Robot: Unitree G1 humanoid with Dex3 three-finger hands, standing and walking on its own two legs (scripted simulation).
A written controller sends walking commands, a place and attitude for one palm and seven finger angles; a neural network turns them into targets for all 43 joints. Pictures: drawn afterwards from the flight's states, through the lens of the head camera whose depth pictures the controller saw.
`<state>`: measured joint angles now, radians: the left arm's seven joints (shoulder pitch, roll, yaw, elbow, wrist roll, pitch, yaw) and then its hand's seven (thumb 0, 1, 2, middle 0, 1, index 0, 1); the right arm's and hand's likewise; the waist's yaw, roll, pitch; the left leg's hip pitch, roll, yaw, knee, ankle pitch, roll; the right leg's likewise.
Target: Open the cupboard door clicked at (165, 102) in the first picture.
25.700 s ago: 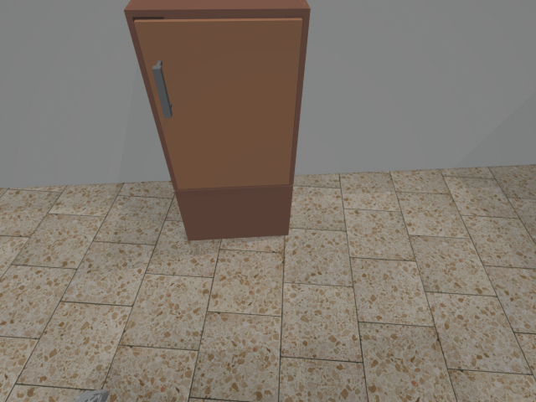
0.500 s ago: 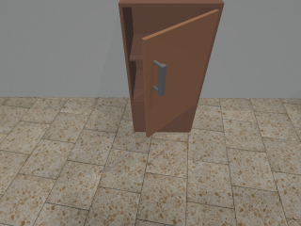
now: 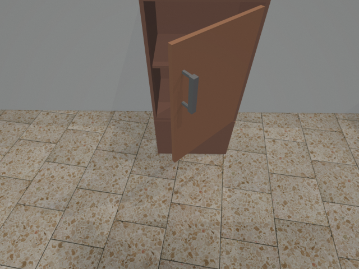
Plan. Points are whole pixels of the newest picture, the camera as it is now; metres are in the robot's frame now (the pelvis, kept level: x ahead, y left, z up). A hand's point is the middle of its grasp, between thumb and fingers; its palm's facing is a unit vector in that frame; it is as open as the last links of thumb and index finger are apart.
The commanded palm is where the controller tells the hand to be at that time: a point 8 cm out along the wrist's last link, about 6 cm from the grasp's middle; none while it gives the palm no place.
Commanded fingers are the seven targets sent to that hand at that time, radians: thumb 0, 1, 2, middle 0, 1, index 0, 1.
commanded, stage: look to check the result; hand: left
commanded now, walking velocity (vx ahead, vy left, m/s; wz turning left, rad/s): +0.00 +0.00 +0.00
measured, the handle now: (188, 92) +0.64 +0.01 +0.01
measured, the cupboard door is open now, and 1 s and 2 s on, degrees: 41 41 41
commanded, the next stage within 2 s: walk to a spot facing it in 0.32 s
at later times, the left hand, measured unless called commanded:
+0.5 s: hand out of the picture +0.01 +0.16 -0.18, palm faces +0.04 -0.98 -0.18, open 7.3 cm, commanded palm none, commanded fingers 0.00 0.90 0.90 -0.20 -0.30 -0.20 -0.30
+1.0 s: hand out of the picture +0.10 +0.14 -0.16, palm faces -0.16 -0.94 -0.31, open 7.4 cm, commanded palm none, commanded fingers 0.00 0.90 0.90 -0.20 -0.30 -0.20 -0.30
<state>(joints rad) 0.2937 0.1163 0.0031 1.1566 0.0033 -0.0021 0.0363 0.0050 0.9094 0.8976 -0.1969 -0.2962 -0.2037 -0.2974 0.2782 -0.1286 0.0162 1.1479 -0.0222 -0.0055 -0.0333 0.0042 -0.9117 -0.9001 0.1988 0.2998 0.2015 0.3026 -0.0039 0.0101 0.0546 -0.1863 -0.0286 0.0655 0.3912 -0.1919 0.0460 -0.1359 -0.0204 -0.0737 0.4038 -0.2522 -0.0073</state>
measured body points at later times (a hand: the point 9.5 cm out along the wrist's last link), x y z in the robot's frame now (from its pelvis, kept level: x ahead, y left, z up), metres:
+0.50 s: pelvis +0.02 +0.00 +0.00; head +0.04 -0.01 +0.45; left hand +0.01 +0.21 -0.16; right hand +0.01 -0.22 -0.16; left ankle +0.01 +0.09 -0.74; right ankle -0.02 -0.11 -0.74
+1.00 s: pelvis +0.00 -0.06 -0.01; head +0.05 -0.10 +0.43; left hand +0.11 +0.19 -0.14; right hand +0.00 -0.31 -0.18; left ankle -0.01 +0.09 -0.67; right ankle -0.02 -0.12 -0.74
